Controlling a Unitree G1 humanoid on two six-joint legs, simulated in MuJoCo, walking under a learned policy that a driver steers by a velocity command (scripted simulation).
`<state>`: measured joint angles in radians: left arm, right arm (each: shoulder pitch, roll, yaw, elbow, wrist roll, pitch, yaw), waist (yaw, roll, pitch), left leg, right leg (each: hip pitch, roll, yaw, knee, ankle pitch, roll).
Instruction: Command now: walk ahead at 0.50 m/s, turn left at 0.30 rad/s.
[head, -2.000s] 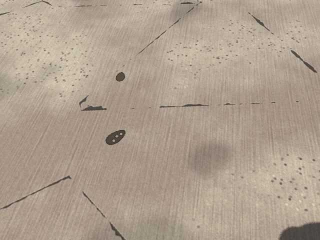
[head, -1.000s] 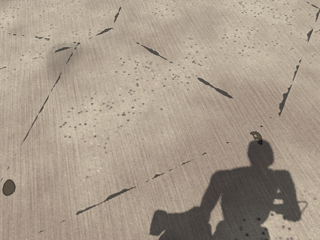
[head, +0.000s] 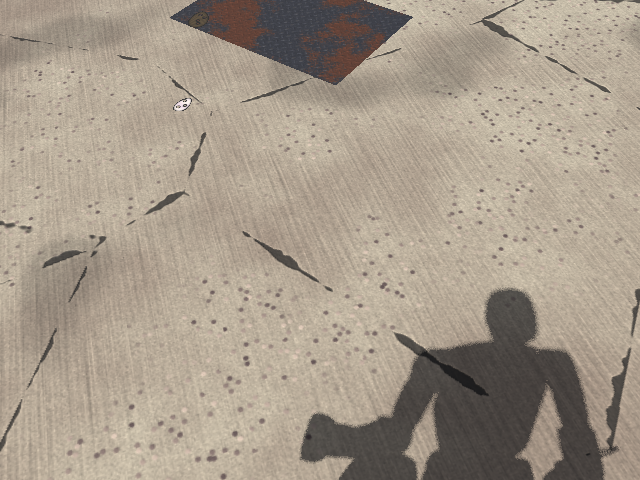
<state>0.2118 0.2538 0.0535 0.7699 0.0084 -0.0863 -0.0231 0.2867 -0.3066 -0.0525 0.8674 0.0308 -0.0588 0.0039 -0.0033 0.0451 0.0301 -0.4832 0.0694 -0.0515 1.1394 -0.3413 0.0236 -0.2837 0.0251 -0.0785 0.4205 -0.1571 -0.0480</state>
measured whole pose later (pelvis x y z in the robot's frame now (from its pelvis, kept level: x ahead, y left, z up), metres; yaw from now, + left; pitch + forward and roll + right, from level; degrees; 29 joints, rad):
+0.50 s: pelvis +0.27 +0.08 -0.01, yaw +17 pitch +1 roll +0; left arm 0.21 0.29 0.06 0.82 -0.01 -0.11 0.00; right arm 0.20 -0.29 -0.08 0.73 0.01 -0.05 0.03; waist -0.01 -0.01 0.06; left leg -0.38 -0.08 0.01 0.53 -0.17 0.09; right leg -0.38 -0.05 0.02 1.21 -0.40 0.00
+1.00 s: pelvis +0.54 +0.11 -0.01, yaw +25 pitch +1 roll +0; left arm 0.11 0.24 0.03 0.78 0.02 -0.08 -0.03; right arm 0.28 -0.29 -0.06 0.77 0.01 0.00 -0.02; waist -0.01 0.03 0.05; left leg -0.39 -0.03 -0.10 1.11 -0.52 -0.04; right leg -0.39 0.03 -0.03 0.48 -0.11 -0.04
